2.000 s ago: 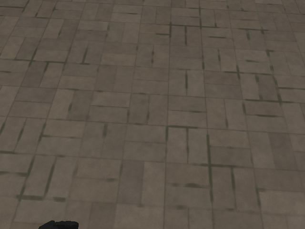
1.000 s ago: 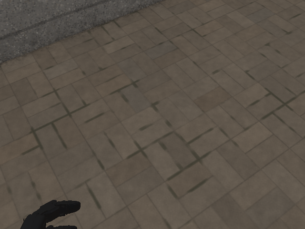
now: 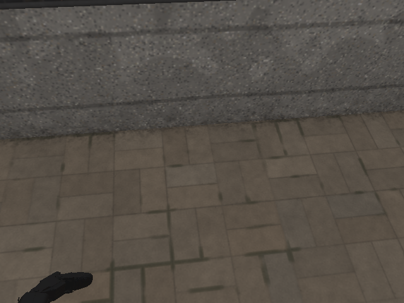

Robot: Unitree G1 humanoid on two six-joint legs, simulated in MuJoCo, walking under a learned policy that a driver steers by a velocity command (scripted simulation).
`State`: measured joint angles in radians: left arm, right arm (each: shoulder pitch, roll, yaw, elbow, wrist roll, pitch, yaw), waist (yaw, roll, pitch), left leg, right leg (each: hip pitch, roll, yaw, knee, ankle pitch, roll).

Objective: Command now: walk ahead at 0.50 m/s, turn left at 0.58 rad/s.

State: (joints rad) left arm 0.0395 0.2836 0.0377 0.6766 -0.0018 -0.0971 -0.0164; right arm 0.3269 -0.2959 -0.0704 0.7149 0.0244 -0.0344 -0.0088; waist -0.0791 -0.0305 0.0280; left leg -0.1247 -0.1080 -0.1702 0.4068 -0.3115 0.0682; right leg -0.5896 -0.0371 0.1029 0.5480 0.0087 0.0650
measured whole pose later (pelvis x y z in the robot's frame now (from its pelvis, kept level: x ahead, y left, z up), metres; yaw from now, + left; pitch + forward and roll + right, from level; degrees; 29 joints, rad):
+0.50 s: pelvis +0.26 +0.00 +0.00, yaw +14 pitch +2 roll -2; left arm 0.38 0.29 0.06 0.88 -0.02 -0.08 -0.01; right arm 0.07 -0.26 -0.04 0.61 0.02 -0.04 0.04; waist 0.11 0.04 0.02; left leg -0.60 0.07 -0.03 0.63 -0.07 0.02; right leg 0.02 0.00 -0.12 0.25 -0.31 0.01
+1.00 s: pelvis +0.50 +0.07 +0.00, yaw +6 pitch +1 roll +3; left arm 0.04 0.28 0.02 0.73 0.02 -0.04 -0.01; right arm 0.26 -0.29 -0.07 0.83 0.02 -0.10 -0.01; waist -0.05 -0.04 0.06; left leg 0.02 -0.02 0.18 0.25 -0.28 0.01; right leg -0.54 -0.07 0.04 0.56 0.01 0.00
